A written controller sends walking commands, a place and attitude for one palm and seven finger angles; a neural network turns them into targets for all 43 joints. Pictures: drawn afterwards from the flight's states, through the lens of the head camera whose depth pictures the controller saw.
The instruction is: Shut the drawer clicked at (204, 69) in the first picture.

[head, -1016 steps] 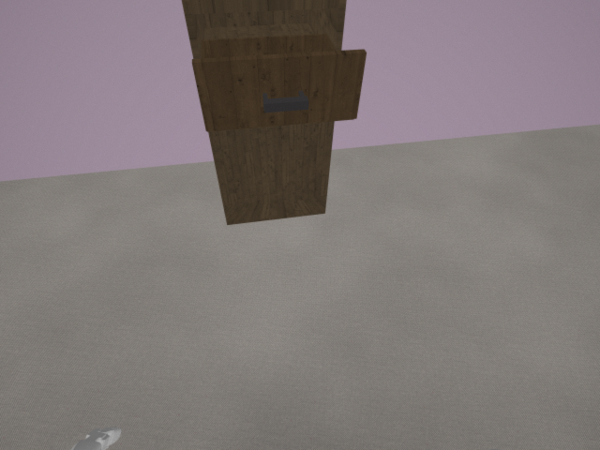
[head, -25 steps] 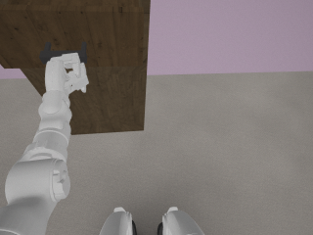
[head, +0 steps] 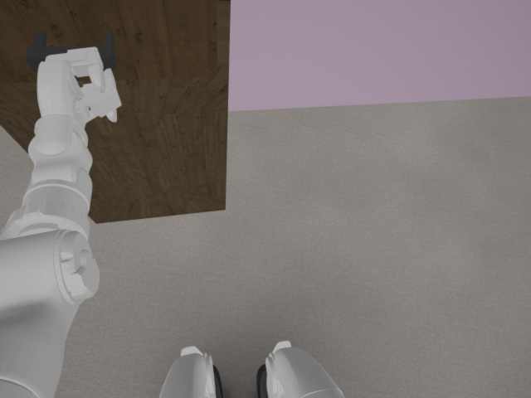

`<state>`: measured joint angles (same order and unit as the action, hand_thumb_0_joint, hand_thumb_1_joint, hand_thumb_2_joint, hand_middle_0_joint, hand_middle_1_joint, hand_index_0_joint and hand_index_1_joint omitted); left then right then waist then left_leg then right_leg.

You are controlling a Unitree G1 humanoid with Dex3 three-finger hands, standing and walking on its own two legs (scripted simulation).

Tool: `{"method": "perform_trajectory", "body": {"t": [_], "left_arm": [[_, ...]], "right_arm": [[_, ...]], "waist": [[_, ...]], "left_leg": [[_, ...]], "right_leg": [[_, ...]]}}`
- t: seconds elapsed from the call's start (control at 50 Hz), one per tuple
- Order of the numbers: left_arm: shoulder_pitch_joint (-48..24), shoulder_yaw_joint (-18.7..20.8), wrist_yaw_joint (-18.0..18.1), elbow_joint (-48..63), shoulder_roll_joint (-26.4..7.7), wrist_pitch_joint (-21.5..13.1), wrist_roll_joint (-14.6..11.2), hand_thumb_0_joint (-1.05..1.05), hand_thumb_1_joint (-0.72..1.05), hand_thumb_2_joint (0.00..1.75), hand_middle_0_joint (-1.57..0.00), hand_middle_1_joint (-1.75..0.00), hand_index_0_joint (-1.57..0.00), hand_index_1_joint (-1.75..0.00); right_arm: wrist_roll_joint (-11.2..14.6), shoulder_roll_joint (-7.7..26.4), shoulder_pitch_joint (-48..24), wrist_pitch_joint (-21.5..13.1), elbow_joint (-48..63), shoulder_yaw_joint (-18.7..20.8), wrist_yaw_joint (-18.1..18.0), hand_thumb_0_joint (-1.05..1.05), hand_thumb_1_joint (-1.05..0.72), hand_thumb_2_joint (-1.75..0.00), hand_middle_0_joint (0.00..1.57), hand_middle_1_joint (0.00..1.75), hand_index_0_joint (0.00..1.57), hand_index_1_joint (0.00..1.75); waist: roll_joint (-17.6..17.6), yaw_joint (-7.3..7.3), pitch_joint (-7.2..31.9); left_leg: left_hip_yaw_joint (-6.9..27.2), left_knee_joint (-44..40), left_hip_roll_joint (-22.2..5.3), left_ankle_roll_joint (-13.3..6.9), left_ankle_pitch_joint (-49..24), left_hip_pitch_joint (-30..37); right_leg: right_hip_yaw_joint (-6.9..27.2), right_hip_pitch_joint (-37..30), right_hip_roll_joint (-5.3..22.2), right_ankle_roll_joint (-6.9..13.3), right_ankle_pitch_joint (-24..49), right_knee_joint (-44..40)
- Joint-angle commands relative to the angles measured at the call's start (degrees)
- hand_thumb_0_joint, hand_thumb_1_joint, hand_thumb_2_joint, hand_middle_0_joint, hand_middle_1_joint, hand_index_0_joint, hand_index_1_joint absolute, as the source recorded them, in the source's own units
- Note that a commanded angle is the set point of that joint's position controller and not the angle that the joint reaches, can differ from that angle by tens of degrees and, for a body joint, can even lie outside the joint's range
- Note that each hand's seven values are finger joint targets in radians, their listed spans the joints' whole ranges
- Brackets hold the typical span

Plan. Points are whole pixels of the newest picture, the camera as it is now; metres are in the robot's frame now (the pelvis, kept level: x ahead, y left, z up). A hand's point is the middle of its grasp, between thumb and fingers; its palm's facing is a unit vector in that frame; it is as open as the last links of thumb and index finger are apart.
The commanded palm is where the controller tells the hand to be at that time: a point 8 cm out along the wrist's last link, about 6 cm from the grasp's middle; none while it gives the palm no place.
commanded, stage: push the drawer shut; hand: left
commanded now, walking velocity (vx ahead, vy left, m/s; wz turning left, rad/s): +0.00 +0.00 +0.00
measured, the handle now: (74, 48) +0.62 +0.20 +0.09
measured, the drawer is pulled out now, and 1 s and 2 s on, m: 0.03 0.00 0.00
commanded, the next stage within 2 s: pull the fist back off the drawer in 0.62 s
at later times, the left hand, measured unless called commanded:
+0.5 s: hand (106, 71) +0.58 +0.16 +0.08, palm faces +0.04 -1.00 -0.03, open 3.4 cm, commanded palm +0.60 +0.18 +0.08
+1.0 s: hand (106, 70) +0.58 +0.16 +0.08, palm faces +0.05 -1.00 -0.03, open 3.5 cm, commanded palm +0.59 +0.17 +0.08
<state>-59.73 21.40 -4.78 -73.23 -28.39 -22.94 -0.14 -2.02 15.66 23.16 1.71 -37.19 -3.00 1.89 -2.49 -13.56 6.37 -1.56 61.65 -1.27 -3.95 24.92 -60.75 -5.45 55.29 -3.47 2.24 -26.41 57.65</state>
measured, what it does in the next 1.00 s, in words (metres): stands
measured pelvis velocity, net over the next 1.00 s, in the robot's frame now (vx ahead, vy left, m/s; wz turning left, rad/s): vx -0.03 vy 0.01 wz -0.01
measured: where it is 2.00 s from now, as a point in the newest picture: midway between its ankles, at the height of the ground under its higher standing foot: outside the picture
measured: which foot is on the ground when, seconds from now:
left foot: down 0.00-1.00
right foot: down 0.00-1.00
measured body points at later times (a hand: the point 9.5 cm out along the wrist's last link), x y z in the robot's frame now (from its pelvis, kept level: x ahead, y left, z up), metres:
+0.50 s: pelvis -0.01 +0.01 -0.01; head +0.16 +0.05 +0.40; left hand +0.57 +0.21 +0.08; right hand -0.08 -0.24 -0.10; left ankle +0.03 +0.07 -0.66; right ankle +0.00 -0.10 -0.66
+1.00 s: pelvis -0.03 +0.01 -0.02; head +0.15 +0.05 +0.39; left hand +0.57 +0.21 +0.09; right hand -0.09 -0.24 -0.10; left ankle +0.03 +0.07 -0.66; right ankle +0.00 -0.10 -0.66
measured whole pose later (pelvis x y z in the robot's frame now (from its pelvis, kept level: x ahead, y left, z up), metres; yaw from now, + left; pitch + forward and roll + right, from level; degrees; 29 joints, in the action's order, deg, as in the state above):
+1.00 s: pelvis -0.03 +0.01 -0.02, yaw +0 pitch +29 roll -7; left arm -76.9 18.9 -2.1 -80.7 -36.9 -16.4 4.2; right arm -4.0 16.2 26.8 -2.5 -38.2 -5.5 2.3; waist -3.6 -18.7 5.4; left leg 0.5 66.4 -1.0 -4.9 23.5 -71.9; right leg -7.8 64.8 -3.2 1.5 -24.8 60.6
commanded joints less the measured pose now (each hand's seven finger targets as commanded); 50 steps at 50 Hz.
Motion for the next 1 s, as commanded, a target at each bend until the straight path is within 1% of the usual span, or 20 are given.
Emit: {"method": "perform_trajectory", "body": {"t": [0.0, 0.04, 0.08, 0.18, 0.26, 0.28, 0.3, 0.32, 0.4, 0.44, 0.54, 0.6, 0.62, 0.68, 0.74, 0.78, 0.84, 0.9, 0.96, 0.98], "left_arm": [[-35.5, 2.86, 1.26, 14.48, -16.61, -4.1, -1.78, 0.0, 0.9, 0.9, -1.4, -1.6, -1.4, -1.6], [-35.85, 4.16, 1.35, 13.45, -19.3, -3.83, -1.17, 0.0, 0.9, 0.9, -1.4, -1.6, -1.4, -1.6], [-38.73, 2.84, 1.52, 13.89, -18.56, -3.79, -0.56, 0.0, 0.9, 0.9, -1.4, -1.6, -1.4, -1.6], [-41.08, 3.82, 1.7, 13.31, -20.88, -3.42, 0.26, 0.0, 0.9, 0.9, -1.4, -1.6, -1.4, -1.6], [-43.79, 1.86, 1.93, 11.55, -18.26, -2.57, 0.48, 0.0, 0.9, 0.9, -1.4, -1.6, -1.4, -1.6], [-44.5, 2.82, 2.09, 11.05, -20.18, -2.28, 0.99, 0.0, 0.9, 0.9, -1.4, -1.6, -1.4, -1.6], [-45.39, 1.83, 2.25, 10.05, -19.37, -1.78, 1.04, 0.0, 0.9, 0.9, -1.4, -1.6, -1.4, -1.6], [-46.3, 3.22, 2.57, 9.81, -21.78, -1.57, 1.34, 0.0, 0.9, 0.9, -1.4, -1.6, -1.4, -1.6], [-50.03, 1.56, 3.15, 10.5, -20.65, -1.32, 2.48, 0.0, 0.9, 0.9, -1.4, -1.6, -1.4, -1.6], [-51.2, 0.86, 3.23, 9.45, -20.2, -0.9, 2.62, 0.0, 0.9, 0.9, -1.4, -1.6, -1.4, -1.6], [-54.64, -1.91, 3.92, 9.54, -17.03, 0.22, 2.53, 0.0, 0.9, 0.9, -1.4, -1.6, -1.4, -1.6], [-56.79, -2.14, 4.51, 10.66, -17.72, 0.33, 2.74, 0.0, 0.9, 0.9, -1.4, -1.6, -1.4, -1.6], [-56.5, -2.44, 4.57, 9.93, -17.66, 0.55, 2.84, 0.0, 0.9, 0.9, -1.4, -1.6, -1.4, -1.6], [-57.13, -3.01, 4.43, 10.25, -17.93, 0.83, 2.72, 0.0, 0.9, 0.9, -1.4, -1.6, -1.4, -1.6], [-56.54, -2.49, 4.54, 9.33, -18.95, 1.12, 2.82, 0.0, 0.9, 0.9, -1.4, -1.6, -1.4, -1.6], [-56.51, -3.21, 4.35, 9.29, -17.59, 1.31, 2.81, 0.0, 0.9, 0.9, -1.4, -1.6, -1.4, -1.6], [-55.5, -1.59, 4.44, 8.12, -19.77, 1.83, 2.86, 0.0, 0.9, 0.9, -1.4, -1.6, -1.4, -1.6], [-56.42, -1.89, 4.22, 9.77, -19.2, 1.46, 3.22, 0.0, 0.9, 0.9, -1.4, -1.6, -1.4, -1.6], [-55.24, -0.7, 4.51, 9.68, -19.3, 1.41, 3.14, 0.0, 0.9, 0.9, -1.4, -1.6, -1.4, -1.6], [-54.52, -2.0, 4.35, 8.93, -17.37, 1.78, 3.27, 0.0, 0.9, 0.9, -1.4, -1.6, -1.4, -1.6]], "right_arm": [[-0.4, 10.94, 12.03, 0.01, 1.56, 3.71, -0.68, 0.0, -0.9, -0.9, 0.2, 0.3, 0.2, 0.3], [-0.49, 11.24, 12.37, 0.19, 1.7, 3.5, -0.77, 0.0, -0.9, -0.9, 0.2, 0.3, 0.2, 0.3], [-0.61, 11.2, 12.82, 0.21, 1.55, 3.34, -0.77, 0.0, -0.9, -0.9, 0.2, 0.3, 0.2, 0.3], [-0.92, 11.66, 13.94, 0.46, 1.31, 3.34, -0.64, 0.0, -0.9, -0.9, 0.2, 0.3, 0.2, 0.3], [-1.26, 11.76, 14.97, 0.43, 0.65, 3.31, -0.38, 0.0, -0.9, -0.9, 0.2, 0.3, 0.2, 0.3], [-1.32, 12.2, 15.09, 0.47, 0.54, 3.21, -0.43, 0.0, -0.9, -0.9, 0.2, 0.3, 0.2, 0.3], [-1.3, 12.18, 15.19, 0.39, 0.44, 3.11, -0.43, 0.0, -0.9, -0.9, 0.2, 0.3, 0.2, 0.3], [-1.4, 12.51, 15.62, 0.34, 0.38, 2.97, -0.58, 0.0, -0.9, -0.9, 0.2, 0.3, 0.2, 0.3], [-1.91, 12.46, 16.59, 0.08, 0.14, 2.86, -0.38, 0.0, -0.9, -0.9, 0.2, 0.3, 0.2, 0.3], [-1.84, 12.71, 16.91, 0.04, -0.17, 2.82, -0.53, 0.0, -0.9, -0.9, 0.2, 0.3, 0.2, 0.3], [-2.01, 12.93, 17.25, -1.2, -1.02, 2.67, -0.64, 0.0, -0.9, -0.9, 0.2, 0.3, 0.2, 0.3], [-2.08, 13.09, 17.15, -2.06, -1.26, 2.42, -0.85, 0.0, -0.9, -0.9, 0.2, 0.3, 0.2, 0.3], [-2.03, 13.13, 17.18, -2.35, -1.42, 2.26, -0.87, 0.0, -0.9, -0.9, 0.2, 0.3, 0.2, 0.3], [-1.88, 13.46, 17.0, -3.3, -1.64, 1.9, -1.13, 0.0, -0.9, -0.9, 0.2, 0.3, 0.2, 0.3], [-1.92, 13.55, 17.11, -3.97, -1.6, 1.64, -1.22, 0.0, -0.9, -0.9, 0.2, 0.3, 0.2, 0.3], [-1.83, 13.52, 16.9, -4.26, -1.5, 1.74, -1.06, 0.0, -0.9, -0.9, 0.2, 0.3, 0.2, 0.3], [-1.98, 13.81, 17.19, -4.34, -1.2, 1.59, -1.03, 0.0, -0.9, -0.9, 0.2, 0.3, 0.2, 0.3], [-2.1, 13.68, 17.16, -4.29, -0.87, 1.88, -0.77, 0.0, -0.9, -0.9, 0.2, 0.3, 0.2, 0.3], [-2.25, 13.66, 17.58, -4.06, -0.64, 2.16, -0.29, 0.0, -0.9, -0.9, 0.2, 0.3, 0.2, 0.3], [-2.2, 13.53, 17.47, -3.87, -0.46, 2.19, -0.12, 0.0, -0.9, -0.9, 0.2, 0.3, 0.2, 0.3]], "waist": [[-8.06, -2.22, 29.38], [-7.33, -2.2, 28.62], [-8.96, -3.25, 29.2], [-11.14, -3.8, 30.5], [-12.43, -5.08, 29.29], [-12.61, -5.26, 29.5], [-11.81, -6.11, 28.66], [-11.61, -6.04, 28.21], [-14.41, -7.06, 30.33], [-13.49, -8.01, 29.22], [-15.7, -9.12, 28.66], [-17.97, -9.34, 29.84], [-17.03, -9.53, 29.58], [-17.92, -10.07, 29.66], [-17.01, -9.74, 29.03], [-17.63, -9.81, 28.67], [-15.59, -9.43, 27.65], [-17.57, -8.86, 29.15], [-16.81, -8.37, 29.6], [-16.38, -8.51, 28.93]], "left_leg": [[6.96, -4.53, -0.59, 1.4, -19.44, 27.49], [6.85, -4.48, -0.68, 1.28, -17.45, 25.01], [7.17, -4.17, -0.76, 1.22, -18.3, 26.02], [7.96, -3.49, -1.14, 1.48, -20.12, 27.97], [9.49, -3.46, -1.56, 1.73, -19.8, 29.73], [9.62, -3.36, -1.75, 1.78, -18.5, 29.3], [9.89, -3.41, -1.75, 1.66, -17.2, 28.38], [9.8, -3.35, -1.78, 1.55, -16.2, 27.15], [11.2, -2.69, -2.07, 1.88, -17.91, 29.35], [11.81, -2.92, -2.35, 1.9, -15.92, 28.79], [13.8, -3.95, -2.88, 2.09, -10.4, 29.77], [14.33, -4.23, -2.93, 2.23, -9.23, 30.6], [14.3, -4.31, -3.0, 2.06, -7.98, 29.93], [14.36, -4.75, -3.17, 1.97, -6.4, 29.81], [14.41, -4.98, -3.09, 1.84, -4.74, 28.31], [14.87, -5.15, -3.14, 2.02, -4.54, 29.23], [14.63, -5.05, -3.01, 1.78, -3.48, 26.82], [15.39, -4.83, -3.08, 2.19, -4.76, 28.79], [16.0, -4.6, -3.07, 2.34, -6.19, 29.49], [16.0, -4.67, -3.08, 2.42, -5.99, 29.33]], "right_leg": [[4.59, -5.36, -0.27, -1.1, 14.63, -7.51], [4.76, -5.92, -0.25, -1.14, 13.19, -7.61], [4.57, -4.25, -0.25, -1.18, 13.41, -7.2], [4.13, -1.99, -0.46, -0.98, 13.44, -6.8], [3.28, 2.14, -0.62, -0.77, 11.62, -6.48], [3.24, 2.98, -0.6, -0.87, 10.51, -6.46], [3.12, 3.59, -0.62, -0.95, 9.65, -6.56], [3.23, 3.42, -0.58, -0.95, 9.04, -6.58], [2.61, 6.17, -0.59, -0.8, 9.4, -5.39], [2.52, 7.55, -0.5, -0.91, 8.42, -5.52], [2.16, 11.43, -0.2, -0.9, 5.92, -5.05], [2.17, 12.48, -0.07, -0.81, 5.37, -4.75], [2.21, 12.3, -0.13, -0.84, 4.81, -4.93], [2.27, 12.75, -0.03, -0.94, 4.09, -5.07], [2.21, 11.83, -0.03, -0.87, 3.36, -5.07], [1.99, 13.03, 0.04, -0.79, 3.44, -4.89], [2.06, 11.72, 0.04, -0.79, 2.9, -4.97], [1.85, 12.75, 0.22, -0.59, 3.64, -4.31], [1.72, 12.71, 0.09, -0.46, 4.29, -4.01], [1.64, 13.08, 0.05, -0.53, 4.23, -4.05]]}}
